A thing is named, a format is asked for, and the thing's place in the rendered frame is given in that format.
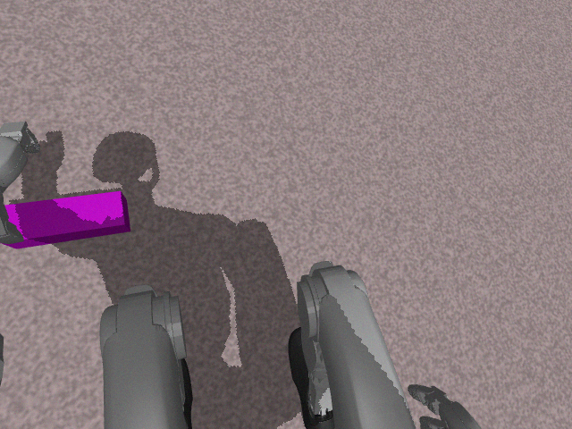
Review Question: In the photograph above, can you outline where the right robot foot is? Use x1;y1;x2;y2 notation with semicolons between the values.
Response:
288;327;335;429

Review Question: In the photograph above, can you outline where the left robot hand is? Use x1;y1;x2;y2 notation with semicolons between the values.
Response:
0;122;40;244

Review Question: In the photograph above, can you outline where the carton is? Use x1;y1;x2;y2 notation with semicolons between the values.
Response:
2;191;130;249

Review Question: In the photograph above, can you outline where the right robot hand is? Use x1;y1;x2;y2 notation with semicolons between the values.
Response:
408;384;482;429

